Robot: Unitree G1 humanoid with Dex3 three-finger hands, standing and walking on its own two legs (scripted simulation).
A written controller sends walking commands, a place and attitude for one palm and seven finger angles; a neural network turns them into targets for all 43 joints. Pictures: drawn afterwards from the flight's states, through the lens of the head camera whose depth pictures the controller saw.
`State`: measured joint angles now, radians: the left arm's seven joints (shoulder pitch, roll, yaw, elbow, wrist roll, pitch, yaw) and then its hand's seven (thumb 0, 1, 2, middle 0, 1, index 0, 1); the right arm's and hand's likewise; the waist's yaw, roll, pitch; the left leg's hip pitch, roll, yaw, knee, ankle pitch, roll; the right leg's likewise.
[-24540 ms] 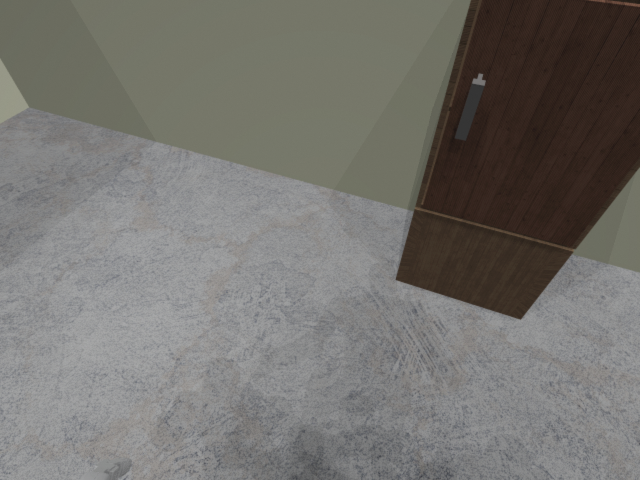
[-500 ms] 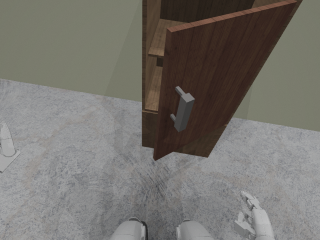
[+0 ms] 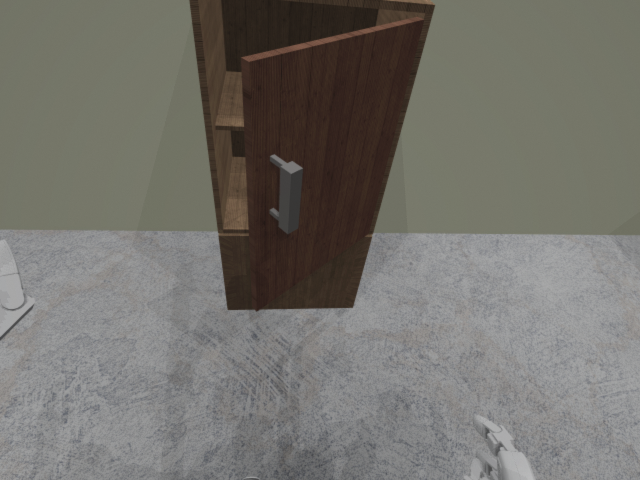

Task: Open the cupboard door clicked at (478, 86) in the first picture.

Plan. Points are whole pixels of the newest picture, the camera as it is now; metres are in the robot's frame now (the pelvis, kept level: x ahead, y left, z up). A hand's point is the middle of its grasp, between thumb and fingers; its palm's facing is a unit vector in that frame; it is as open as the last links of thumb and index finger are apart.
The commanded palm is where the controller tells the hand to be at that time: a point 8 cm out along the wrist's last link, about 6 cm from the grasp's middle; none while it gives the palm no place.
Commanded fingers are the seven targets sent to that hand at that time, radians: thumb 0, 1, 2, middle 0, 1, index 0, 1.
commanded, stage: stop stepping back and stand still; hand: left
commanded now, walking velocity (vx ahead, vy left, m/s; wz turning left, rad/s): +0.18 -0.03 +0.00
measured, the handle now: (282, 193) +0.58 +0.08 +0.04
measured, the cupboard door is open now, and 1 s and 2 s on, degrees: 40 40 40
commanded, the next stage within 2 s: let the arm hang, fingers relaxed in 1.70 s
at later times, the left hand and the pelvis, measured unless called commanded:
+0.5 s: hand out of the picture +0.09 +0.27 +0.19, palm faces +0.47 -0.76 -0.45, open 7.4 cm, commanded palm +0.02 +0.30 +0.20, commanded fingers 0.00 0.90 0.90 -0.20 -0.30 -0.20 -0.30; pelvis -0.12 +0.00 +0.01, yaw +1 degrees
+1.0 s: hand out of the picture +0.08 +0.25 +0.19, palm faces +0.46 -0.74 -0.48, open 7.4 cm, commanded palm +0.02 +0.29 +0.20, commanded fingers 0.00 0.90 0.90 -0.20 -0.30 -0.20 -0.30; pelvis -0.10 -0.01 +0.02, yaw +3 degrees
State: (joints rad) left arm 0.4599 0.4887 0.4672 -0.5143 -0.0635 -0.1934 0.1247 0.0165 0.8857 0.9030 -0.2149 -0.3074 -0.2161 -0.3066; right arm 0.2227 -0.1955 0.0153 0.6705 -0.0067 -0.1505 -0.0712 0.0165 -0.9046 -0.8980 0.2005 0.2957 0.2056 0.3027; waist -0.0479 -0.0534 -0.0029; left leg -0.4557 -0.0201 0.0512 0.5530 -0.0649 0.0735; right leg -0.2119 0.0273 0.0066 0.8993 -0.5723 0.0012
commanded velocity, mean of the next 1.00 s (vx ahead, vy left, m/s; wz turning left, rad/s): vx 0.15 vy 0.03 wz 0.00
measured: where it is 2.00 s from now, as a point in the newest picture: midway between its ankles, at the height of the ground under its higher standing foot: outside the picture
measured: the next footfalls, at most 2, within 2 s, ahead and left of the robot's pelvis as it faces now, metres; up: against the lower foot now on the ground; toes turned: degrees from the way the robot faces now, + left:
right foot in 0.12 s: -0.02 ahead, -0.08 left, +0.00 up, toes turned -1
left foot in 0.40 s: -0.09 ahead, +0.16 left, +0.00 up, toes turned +5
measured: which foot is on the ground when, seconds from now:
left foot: down 0.00-0.10, up 0.12-0.38, down 0.40-0.60, up 0.62-0.94, down 0.96-1.00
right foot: up 0.00-0.10, down 0.12-1.00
